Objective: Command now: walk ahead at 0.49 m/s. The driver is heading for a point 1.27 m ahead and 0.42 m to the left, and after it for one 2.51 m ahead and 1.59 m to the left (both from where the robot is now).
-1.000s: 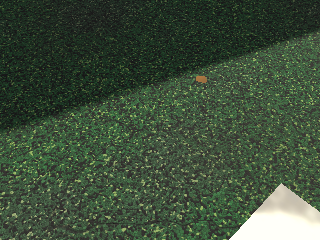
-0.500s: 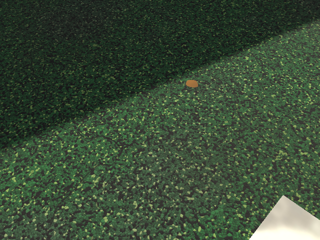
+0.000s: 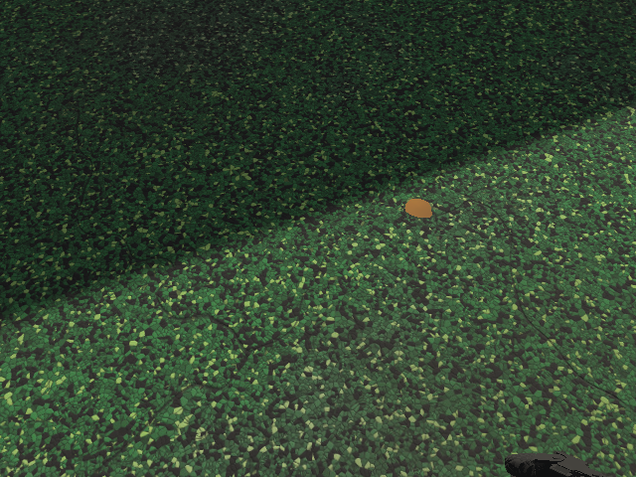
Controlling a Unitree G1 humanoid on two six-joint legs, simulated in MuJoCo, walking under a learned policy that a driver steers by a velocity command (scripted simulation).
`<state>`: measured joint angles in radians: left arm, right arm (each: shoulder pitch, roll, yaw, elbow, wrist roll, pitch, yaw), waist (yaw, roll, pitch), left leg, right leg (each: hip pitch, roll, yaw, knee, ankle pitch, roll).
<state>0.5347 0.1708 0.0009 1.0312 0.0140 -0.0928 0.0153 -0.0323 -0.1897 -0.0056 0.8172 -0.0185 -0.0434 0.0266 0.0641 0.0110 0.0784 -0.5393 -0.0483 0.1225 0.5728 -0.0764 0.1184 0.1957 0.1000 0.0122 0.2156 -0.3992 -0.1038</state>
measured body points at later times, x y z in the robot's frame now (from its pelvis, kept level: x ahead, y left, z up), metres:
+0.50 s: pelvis +0.27 -0.01 +0.02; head +0.31 +0.00 +0.46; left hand +0.47 +0.21 -0.09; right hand +0.17 -0.24 -0.12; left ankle +0.15 +0.05 -0.72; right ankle +0.44 -0.13 -0.69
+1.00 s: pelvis +0.38 -0.02 +0.01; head +0.41 +0.00 +0.46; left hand +0.35 +0.25 -0.12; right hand +0.60 -0.21 -0.10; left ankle +0.38 +0.09 -0.70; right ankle +0.45 -0.11 -0.72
